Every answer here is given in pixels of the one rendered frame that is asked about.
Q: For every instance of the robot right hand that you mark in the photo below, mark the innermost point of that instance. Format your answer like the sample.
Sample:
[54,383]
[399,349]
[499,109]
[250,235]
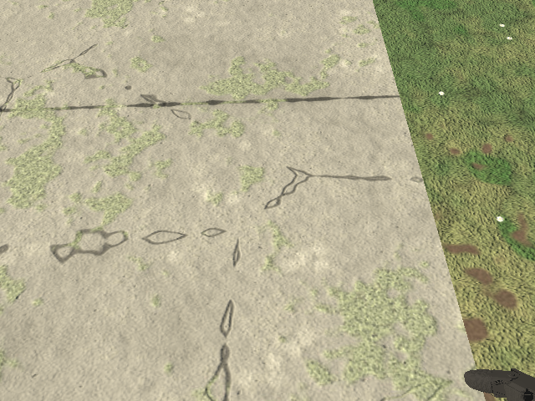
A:
[513,385]

